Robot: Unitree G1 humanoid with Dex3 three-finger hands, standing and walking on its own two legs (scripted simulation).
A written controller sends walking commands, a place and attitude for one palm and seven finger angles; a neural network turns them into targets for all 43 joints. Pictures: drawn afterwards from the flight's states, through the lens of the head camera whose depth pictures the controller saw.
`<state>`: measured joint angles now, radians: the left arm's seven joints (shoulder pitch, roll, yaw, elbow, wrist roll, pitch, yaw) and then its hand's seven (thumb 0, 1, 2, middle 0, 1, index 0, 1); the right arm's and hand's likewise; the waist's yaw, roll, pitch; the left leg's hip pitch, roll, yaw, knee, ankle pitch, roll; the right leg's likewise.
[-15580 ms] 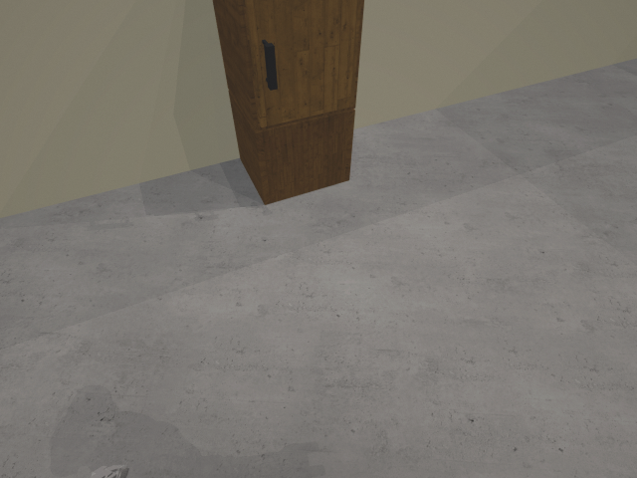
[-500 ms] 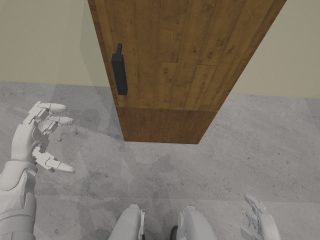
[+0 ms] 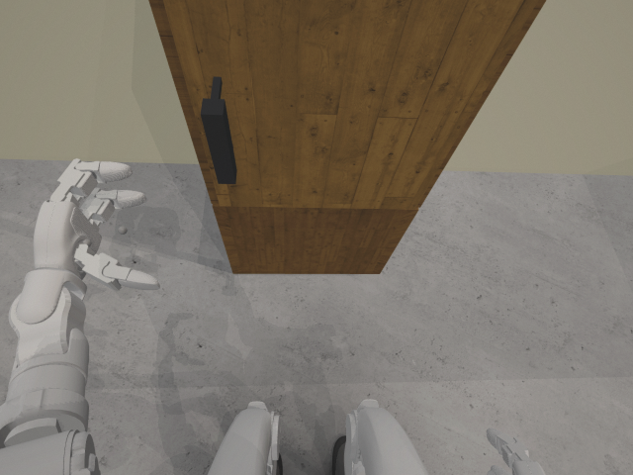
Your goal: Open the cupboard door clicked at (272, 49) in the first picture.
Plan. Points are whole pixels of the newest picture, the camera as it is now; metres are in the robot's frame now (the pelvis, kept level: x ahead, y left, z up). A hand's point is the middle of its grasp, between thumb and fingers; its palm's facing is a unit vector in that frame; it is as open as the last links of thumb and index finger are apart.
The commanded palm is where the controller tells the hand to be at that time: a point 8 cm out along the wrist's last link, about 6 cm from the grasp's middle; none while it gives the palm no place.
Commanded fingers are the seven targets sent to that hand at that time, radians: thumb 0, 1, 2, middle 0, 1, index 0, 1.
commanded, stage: move the hooked fingers beside the handle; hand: left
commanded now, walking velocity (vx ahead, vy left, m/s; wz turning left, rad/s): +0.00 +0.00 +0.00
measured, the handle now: (222, 133) +0.56 +0.15 +0.02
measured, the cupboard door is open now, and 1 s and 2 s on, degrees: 0 0 0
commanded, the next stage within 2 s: slide the fingers in behind the handle in 1.56 s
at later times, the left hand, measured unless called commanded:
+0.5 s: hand (154, 184) +0.46 +0.23 +0.02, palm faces +0.06 -1.00 -0.01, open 14.0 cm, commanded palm +0.45 +0.26 +0.02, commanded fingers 0.00 -0.50 0.30 -0.30 -1.20 -0.30 -1.20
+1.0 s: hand (172, 160) +0.51 +0.21 +0.01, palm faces +0.06 -1.00 -0.01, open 13.9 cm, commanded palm +0.48 +0.25 +0.02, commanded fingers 0.00 -0.50 0.30 -0.30 -1.20 -0.30 -1.20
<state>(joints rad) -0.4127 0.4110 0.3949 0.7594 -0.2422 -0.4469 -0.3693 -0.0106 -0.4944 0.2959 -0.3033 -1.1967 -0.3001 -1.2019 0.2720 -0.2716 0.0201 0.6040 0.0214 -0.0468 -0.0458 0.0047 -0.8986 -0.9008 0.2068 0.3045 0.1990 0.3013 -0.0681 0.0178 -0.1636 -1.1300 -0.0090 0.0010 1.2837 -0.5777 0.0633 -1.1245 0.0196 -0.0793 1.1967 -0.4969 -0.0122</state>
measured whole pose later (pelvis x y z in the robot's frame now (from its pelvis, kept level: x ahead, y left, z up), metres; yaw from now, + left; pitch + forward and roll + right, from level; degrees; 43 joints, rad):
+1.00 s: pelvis +0.00 -0.01 -0.01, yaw -2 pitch +30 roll -4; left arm -0.81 0.55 0.50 1.10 -0.11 -0.45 -0.28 -0.01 -0.49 0.30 -0.30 -1.20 -0.30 -1.20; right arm 0.34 -0.27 0.05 0.59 -0.01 0.11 0.00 0.00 -0.90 -0.90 0.21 0.30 0.20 0.30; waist -0.18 0.04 -0.14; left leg -1.27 0.02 0.00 1.34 -0.59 0.06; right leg -1.27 0.05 -0.08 1.24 -0.50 -0.02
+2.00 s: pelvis +0.00 +0.00 -0.02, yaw -2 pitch +29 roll -5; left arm -0.83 0.48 0.42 1.11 -0.09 -0.49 -0.20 -0.01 -0.49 0.30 -0.30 -1.20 -0.30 -1.20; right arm 0.32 -0.26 0.04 0.60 -0.02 0.10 0.01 0.00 -0.90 -0.90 0.21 0.30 0.20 0.30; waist -0.18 0.04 -0.15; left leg -1.26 0.01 0.00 1.34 -0.59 0.06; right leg -1.26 0.04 -0.08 1.24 -0.50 -0.02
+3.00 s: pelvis +0.00 -0.01 -0.01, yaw -1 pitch +29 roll -3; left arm -0.84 0.36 0.34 1.13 -0.06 -0.54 -0.06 -0.01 -0.50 0.30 -0.30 -1.20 -0.30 -1.20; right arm 0.32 -0.25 0.03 0.61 -0.04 0.10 0.03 0.00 -0.90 -0.90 0.21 0.30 0.20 0.30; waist -0.17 0.04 -0.17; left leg -1.24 0.01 0.00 1.33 -0.59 0.05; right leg -1.25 0.04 -0.07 1.25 -0.51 -0.03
